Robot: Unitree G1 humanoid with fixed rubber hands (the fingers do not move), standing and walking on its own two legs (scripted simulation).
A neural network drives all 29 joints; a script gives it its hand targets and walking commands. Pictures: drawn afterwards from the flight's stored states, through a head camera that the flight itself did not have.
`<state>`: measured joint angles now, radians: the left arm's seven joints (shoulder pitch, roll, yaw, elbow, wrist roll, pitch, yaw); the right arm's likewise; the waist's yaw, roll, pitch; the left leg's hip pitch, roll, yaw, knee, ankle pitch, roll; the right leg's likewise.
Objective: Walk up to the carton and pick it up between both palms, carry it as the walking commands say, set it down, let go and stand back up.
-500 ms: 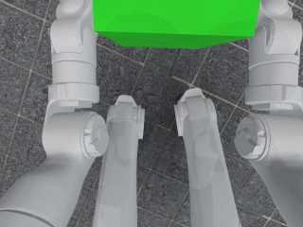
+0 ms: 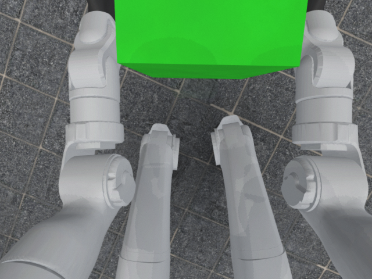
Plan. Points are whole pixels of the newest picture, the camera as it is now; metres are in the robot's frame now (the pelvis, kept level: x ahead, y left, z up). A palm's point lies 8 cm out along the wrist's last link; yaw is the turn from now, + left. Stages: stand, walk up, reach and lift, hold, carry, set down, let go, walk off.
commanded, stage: reach and lift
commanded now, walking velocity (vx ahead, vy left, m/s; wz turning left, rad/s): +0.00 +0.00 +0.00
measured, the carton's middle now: (202, 30) +0.51 -0.03 -0.14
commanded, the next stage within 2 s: none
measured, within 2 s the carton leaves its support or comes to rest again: neither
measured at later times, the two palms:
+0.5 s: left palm (86, 4) +0.51 +0.12 -0.02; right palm (337, 5) +0.48 -0.19 -0.02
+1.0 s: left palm out of the picture +0.49 +0.12 +0.06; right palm out of the picture +0.46 -0.18 +0.06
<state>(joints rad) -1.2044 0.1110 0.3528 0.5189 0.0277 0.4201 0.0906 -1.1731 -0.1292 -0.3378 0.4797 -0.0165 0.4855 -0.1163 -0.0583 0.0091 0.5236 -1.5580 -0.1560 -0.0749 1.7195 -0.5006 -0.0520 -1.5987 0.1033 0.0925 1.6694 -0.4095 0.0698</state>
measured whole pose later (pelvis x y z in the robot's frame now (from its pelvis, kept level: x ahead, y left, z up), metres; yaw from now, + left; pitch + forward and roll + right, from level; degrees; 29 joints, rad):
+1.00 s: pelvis +0.01 +0.00 +0.11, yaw -1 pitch +8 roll +1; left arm -0.97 0.06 0.32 0.47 0.05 0.42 0.07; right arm -0.93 -0.05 -0.31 0.42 -0.04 0.48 -0.12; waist -0.05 -0.01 0.52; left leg -1.03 -0.14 -0.10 1.30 -0.41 -0.03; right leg -1.07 0.09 0.12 1.26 -0.34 0.05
